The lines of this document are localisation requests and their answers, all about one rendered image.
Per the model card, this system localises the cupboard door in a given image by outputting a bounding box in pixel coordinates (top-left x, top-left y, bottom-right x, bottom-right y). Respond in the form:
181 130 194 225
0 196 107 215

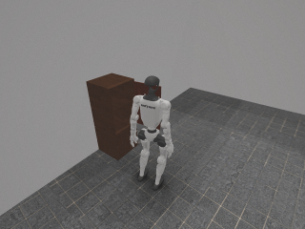
133 81 161 130

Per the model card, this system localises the left robot hand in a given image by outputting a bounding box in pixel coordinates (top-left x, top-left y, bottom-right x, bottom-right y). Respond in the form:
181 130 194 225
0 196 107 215
130 135 139 147

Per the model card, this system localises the right robot upper arm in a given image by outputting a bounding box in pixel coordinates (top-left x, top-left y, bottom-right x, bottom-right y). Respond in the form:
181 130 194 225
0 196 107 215
160 99 172 129

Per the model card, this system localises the left robot forearm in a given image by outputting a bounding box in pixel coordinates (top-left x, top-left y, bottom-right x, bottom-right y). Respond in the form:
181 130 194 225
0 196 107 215
130 119 137 135

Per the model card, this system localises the left robot upper arm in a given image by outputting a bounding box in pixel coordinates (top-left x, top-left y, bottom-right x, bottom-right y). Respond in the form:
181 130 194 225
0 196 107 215
131 95 143 121

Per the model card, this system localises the right robot forearm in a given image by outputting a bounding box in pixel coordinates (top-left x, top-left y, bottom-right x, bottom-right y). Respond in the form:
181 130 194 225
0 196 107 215
163 122 173 146

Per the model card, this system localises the robot right shin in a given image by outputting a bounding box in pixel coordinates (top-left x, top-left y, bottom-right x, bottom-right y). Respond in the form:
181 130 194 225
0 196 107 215
155 158 167 185

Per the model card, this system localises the robot torso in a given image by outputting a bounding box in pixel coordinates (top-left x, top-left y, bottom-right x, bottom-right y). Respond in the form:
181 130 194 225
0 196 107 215
139 94 163 142

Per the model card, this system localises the right robot hand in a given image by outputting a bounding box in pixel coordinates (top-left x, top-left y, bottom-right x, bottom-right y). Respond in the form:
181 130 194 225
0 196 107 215
165 144 173 158

